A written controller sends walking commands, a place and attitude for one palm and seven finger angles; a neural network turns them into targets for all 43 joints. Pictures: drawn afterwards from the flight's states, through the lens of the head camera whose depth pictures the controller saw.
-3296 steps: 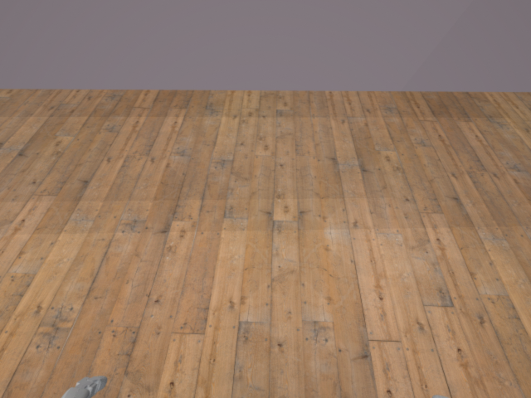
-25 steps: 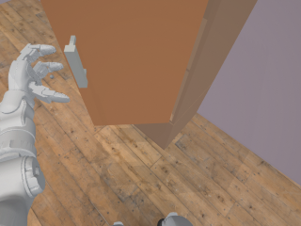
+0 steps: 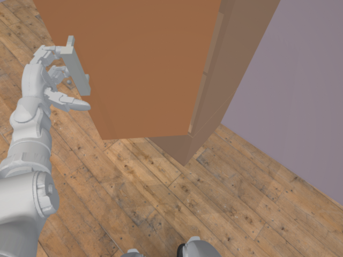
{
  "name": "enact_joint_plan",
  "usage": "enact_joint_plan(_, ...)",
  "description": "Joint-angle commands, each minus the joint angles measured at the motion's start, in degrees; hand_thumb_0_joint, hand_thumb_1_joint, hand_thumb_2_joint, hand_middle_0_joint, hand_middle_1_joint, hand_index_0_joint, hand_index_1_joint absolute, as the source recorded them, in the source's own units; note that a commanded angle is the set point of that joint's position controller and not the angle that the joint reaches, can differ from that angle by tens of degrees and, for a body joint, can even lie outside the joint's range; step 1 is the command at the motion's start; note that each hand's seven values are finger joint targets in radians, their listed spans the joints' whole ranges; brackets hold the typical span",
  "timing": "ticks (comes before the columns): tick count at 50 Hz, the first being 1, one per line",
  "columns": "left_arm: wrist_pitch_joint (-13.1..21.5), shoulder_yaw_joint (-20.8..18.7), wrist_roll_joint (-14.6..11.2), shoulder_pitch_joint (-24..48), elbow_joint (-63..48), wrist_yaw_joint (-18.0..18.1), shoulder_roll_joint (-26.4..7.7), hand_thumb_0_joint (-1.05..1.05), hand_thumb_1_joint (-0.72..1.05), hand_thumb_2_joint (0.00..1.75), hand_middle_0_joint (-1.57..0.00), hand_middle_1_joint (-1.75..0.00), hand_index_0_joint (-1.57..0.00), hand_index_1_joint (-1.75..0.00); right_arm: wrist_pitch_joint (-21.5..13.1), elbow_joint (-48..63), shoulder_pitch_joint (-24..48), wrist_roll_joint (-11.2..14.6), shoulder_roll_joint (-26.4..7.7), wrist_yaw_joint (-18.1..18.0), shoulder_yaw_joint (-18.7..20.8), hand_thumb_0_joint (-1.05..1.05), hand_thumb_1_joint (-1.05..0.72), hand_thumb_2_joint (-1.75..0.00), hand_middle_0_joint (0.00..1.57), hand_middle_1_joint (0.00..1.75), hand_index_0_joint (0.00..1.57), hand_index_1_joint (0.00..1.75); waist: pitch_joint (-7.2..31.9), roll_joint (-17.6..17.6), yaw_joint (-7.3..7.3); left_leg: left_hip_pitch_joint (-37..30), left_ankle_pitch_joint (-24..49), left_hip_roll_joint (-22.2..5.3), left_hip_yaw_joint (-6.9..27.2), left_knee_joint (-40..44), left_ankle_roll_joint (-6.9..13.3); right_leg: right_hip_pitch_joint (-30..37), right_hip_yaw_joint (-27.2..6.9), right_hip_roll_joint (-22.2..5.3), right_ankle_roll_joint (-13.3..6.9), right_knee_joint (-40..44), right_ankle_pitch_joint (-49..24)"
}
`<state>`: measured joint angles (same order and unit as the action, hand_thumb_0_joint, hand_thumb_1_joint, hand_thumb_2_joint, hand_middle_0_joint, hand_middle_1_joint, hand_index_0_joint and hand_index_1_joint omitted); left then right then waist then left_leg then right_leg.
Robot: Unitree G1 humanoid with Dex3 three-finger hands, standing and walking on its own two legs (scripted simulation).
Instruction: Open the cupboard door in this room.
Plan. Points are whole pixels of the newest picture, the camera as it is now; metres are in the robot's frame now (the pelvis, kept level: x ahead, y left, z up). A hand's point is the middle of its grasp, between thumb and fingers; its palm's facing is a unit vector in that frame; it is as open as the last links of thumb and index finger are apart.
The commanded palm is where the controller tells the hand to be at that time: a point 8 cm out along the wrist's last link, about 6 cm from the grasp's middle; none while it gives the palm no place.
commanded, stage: slide the fingers in behind the handle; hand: left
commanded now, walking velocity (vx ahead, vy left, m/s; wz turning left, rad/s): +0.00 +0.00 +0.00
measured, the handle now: (78, 67) +0.54 +0.19 +0.10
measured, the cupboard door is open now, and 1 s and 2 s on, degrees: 46 46 46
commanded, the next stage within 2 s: close the thumb around the handle in 1.12 s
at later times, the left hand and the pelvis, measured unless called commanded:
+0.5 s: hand (79, 83) +0.48 +0.18 +0.10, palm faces +0.02 -1.00 -0.01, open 14.0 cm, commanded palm +0.46 +0.23 +0.10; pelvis +0.00 +0.00 +0.00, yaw +0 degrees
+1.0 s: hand (80, 83) +0.49 +0.18 +0.10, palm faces +0.03 -1.00 +0.00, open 14.0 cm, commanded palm +0.46 +0.23 +0.10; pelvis +0.00 +0.00 +0.00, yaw +0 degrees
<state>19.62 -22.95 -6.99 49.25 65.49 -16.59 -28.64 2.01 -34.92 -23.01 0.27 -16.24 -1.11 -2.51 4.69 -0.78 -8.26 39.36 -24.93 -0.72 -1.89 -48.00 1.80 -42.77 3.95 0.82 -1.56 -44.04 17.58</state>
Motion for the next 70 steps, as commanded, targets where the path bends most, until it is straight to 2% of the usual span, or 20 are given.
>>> enact_joint_plan(1,4.34,-3.54,-0.09,23.11,-12.86,1.09,-17.72,0.00,-0.50,0.30,-0.30,-1.20,-0.30,-1.20,-1.16,4.10,-8.12,0.20,-9.17,-0.81,3.52,0.00,-0.90,-0.90,0.20,0.30,0.20,0.30,25.76,-4.75,1.53,-7.41,20.96,0.35,2.70,5.96,-0.10,20.61,-3.97,0.75,0.16,2.31,-19.16)
enact_joint_plan(6,4.10,-3.50,-0.58,21.05,-12.37,0.52,-17.22,0.00,-0.50,0.30,-0.30,-1.20,-0.30,-1.20,-1.00,4.45,-7.94,0.40,-9.17,-0.70,3.63,0.00,-0.90,-0.90,0.20,0.30,0.20,0.30,24.23,-2.36,1.37,-5.77,19.88,0.32,2.00,5.89,0.28,21.87,-4.45,0.87,0.31,2.81,-20.21)
enact_joint_plan(11,4.44,0.69,-1.99,22.33,-15.83,-0.25,-10.97,0.00,-0.50,0.30,-0.30,-1.20,-0.30,-1.20,-1.33,4.27,-7.38,0.52,-8.72,-0.60,3.91,0.00,-0.90,-0.90,0.20,0.30,0.20,0.30,24.56,-5.89,0.65,-10.16,21.73,0.17,2.28,6.03,-0.05,19.00,-3.82,1.00,0.17,3.18,-19.85)
enact_joint_plan(15,3.75,1.62,-2.24,23.83,-13.34,0.83,-9.45,0.00,-0.50,0.30,-0.30,-1.20,-0.30,-1.20,-1.58,3.38,-7.46,0.55,-8.80,-0.70,3.94,0.00,-0.90,-0.90,0.20,0.30,0.20,0.30,20.91,-1.95,-0.46,-7.33,17.75,0.33,2.42,6.53,0.21,18.15,-3.71,0.91,0.48,3.83,-17.28)
enact_joint_plan(22,5.65,0.61,-0.66,24.21,-16.01,3.77,-10.13,0.00,-0.50,0.30,-0.30,-1.20,-0.30,-1.20,-2.18,3.35,-7.30,0.07,-8.23,-0.25,3.95,0.00,-0.90,-0.90,0.20,0.30,0.20,0.30,25.41,-3.99,0.90,-9.63,21.32,0.60,2.54,5.86,-0.16,19.55,-3.83,0.76,0.27,2.57,-19.68)
enact_joint_plan(28,4.61,-0.01,-0.04,24.65,-12.34,4.42,-11.03,0.00,-0.50,0.30,-0.30,-1.20,-0.30,-1.20,-2.07,3.19,-7.12,0.25,-8.58,-0.24,3.93,0.00,-0.90,-0.90,0.20,0.30,0.20,0.30,22.07,-1.85,0.40,-5.98,17.54,0.74,2.07,6.34,0.05,19.96,-4.19,0.57,0.40,3.06,-18.09)
enact_joint_plan(31,5.07,0.49,-0.02,25.19,-13.63,4.54,-9.94,0.00,-0.50,0.30,-0.30,-1.20,-0.30,-1.20,-2.29,3.35,-7.20,0.08,-8.27,-0.17,3.93,0.00,-0.90,-0.90,0.20,0.30,0.20,0.30,24.66,-4.57,0.71,-8.30,20.23,0.77,2.20,5.78,-0.16,19.61,-4.12,0.65,0.18,2.46,-19.66)
enact_joint_plan(33,5.61,-0.07,-0.48,23.86,-14.65,4.57,-9.94,0.00,-0.50,0.30,-0.30,-1.20,-0.30,-1.20,-2.32,3.49,-7.39,0.00,-8.30,-0.02,4.07,0.00,-0.90,-0.90,0.20,0.30,0.20,0.30,25.88,-3.53,1.32,-8.75,21.90,0.66,2.12,5.52,-0.20,20.73,-4.14,0.81,0.13,2.26,-21.15)
enact_joint_plan(36,5.64,2.52,-1.07,23.85,-13.87,4.14,-6.34,0.00,-0.50,0.30,-0.30,-1.20,-0.30,-1.20,-2.40,3.22,-7.38,0.06,-8.18,0.14,4.04,0.00,-0.90,-0.90,0.20,0.30,0.20,0.30,24.85,-2.03,0.43,-8.92,21.74,0.50,2.43,5.71,-0.30,19.34,-3.56,0.96,0.26,2.30,-20.65)
enact_joint_plan(39,5.12,1.60,-0.52,24.92,-12.22,4.50,-7.73,0.00,-0.50,0.30,-0.30,-1.20,-0.30,-1.20,-2.24,2.84,-7.77,0.00,-8.46,0.03,4.14,0.00,-0.90,-0.90,0.20,0.30,0.20,0.30,22.05,-2.56,0.19,-7.88,19.75,0.67,2.56,5.94,-0.14,17.99,-3.52,0.91,0.07,2.65,-18.49)
enact_joint_plan(40,4.98,0.36,-0.09,24.37,-11.81,4.72,-9.71,0.00,-0.50,0.30,-0.30,-1.20,-0.30,-1.20,-2.12,2.73,-7.70,0.07,-8.66,-0.11,4.11,0.00,-0.90,-0.90,0.20,0.30,0.20,0.30,22.23,-2.26,0.63,-7.17,19.37,0.62,2.48,6.03,-0.17,18.30,-3.66,0.79,0.14,2.60,-18.31)
enact_joint_plan(43,5.26,1.15,-0.18,24.79,-13.31,5.10,-8.32,0.00,-0.50,0.30,-0.30,-1.20,-0.30,-1.20,-2.33,3.12,-7.55,-0.06,-8.34,-0.04,4.06,0.00,-0.90,-0.90,0.20,0.30,0.20,0.30,23.81,-2.79,0.53,-7.77,19.48,0.73,2.33,6.09,-0.18,18.94,-3.82,0.80,0.18,2.61,-18.60)
enact_joint_plan(44,5.87,-1.36,-0.28,24.85,-14.08,5.41,-11.33,0.00,-0.50,0.30,-0.30,-1.20,-0.30,-1.20,-2.33,3.11,-7.95,-0.20,-8.57,-0.16,4.04,0.00,-0.90,-0.90,0.20,0.30,0.20,0.30,24.92,-3.15,1.32,-7.99,20.75,0.72,2.46,5.86,-0.19,19.83,-3.78,0.76,-0.03,2.21,-19.39)
enact_joint_plan(49,6.67,-0.20,-0.16,23.53,-14.46,4.80,-10.37,0.00,-0.50,0.30,-0.30,-1.20,-0.30,-1.20,-2.23,3.32,-7.76,-0.14,-8.43,-0.08,4.05,0.00,-0.90,-0.90,0.20,0.30,0.20,0.30,25.07,-3.88,1.27,-9.12,22.57,0.53,2.66,5.68,-0.41,19.34,-3.55,0.97,-0.11,1.90,-20.15)
enact_joint_plan(50,6.43,2.22,-0.16,24.45,-14.15,4.55,-7.53,0.00,-0.50,0.30,-0.30,-1.20,-0.30,-1.20,-2.27,3.04,-7.53,-0.06,-8.16,0.05,3.95,0.00,-0.90,-0.90,0.20,0.30,0.20,0.30,24.15,-4.51,0.37,-9.84,22.35,0.37,2.75,5.92,-0.53,17.81,-3.36,1.00,0.08,2.21,-19.52)
enact_joint_plan(56,5.27,3.84,-0.83,26.48,-13.33,4.35,-5.00,0.00,-0.50,0.30,-0.30,-1.20,-0.30,-1.20,-2.35,2.40,-7.81,-0.08,-8.47,-0.09,4.17,0.00,-0.90,-0.90,0.20,0.30,0.20,0.30,23.05,-4.36,-0.37,-11.36,22.27,0.13,3.65,6.13,-0.97,14.94,-2.60,1.09,0.03,2.44,-17.38)
enact_joint_plan(61,6.05,2.50,-0.36,26.22,-14.55,5.57,-6.45,0.00,-0.50,0.30,-0.30,-1.20,-0.30,-1.20,-2.55,2.30,-8.20,-0.34,-8.48,0.12,4.29,0.00,-0.90,-0.90,0.20,0.30,0.20,0.30,25.47,-4.63,0.36,-12.45,24.34,0.16,3.94,5.62,-1.22,15.28,-2.62,1.08,-0.01,1.88,-18.12)
enact_joint_plan(65,6.63,3.53,-0.05,25.52,-14.80,6.45,-4.83,0.00,-0.28,0.40,-0.32,-1.22,-0.32,-1.22,-2.60,2.12,-8.07,-0.45,-8.26,0.58,4.43,0.00,-0.90,-0.90,0.20,0.30,0.20,0.30,25.20,-5.79,0.38,-14.21,27.16,-0.16,4.30,5.23,-1.85,13.67,-2.27,1.24,0.04,1.70,-18.12)
enact_joint_plan(69,5.34,1.08,0.22,24.72,-11.12,7.31,-7.56,0.00,-0.05,0.49,-0.33,-1.25,-0.33,-1.25,-2.19,2.35,-8.06,-0.31,-8.85,0.30,4.25,0.00,-0.90,-0.90,0.20,0.30,0.20,0.30,21.37,-0.17,0.38,-8.33,20.91,0.34,3.61,6.25,-0.78,16.35,-2.51,1.07,-0.01,2.27,-16.98)
enact_joint_plan(70,5.29,1.02,0.54,25.18,-11.84,7.40,-7.72,0.00,0.00,0.52,-0.34,-1.25,-0.34,-1.25,-2.21,2.55,-7.72,-0.35,-8.53,0.34,4.17,0.00,-0.90,-0.90,0.20,0.30,0.20,0.30,22.45,-2.87,0.77,-8.40,20.53,0.60,3.06,6.25,-0.74,16.94,-3.03,0.92,0.07,2.27,-17.35)
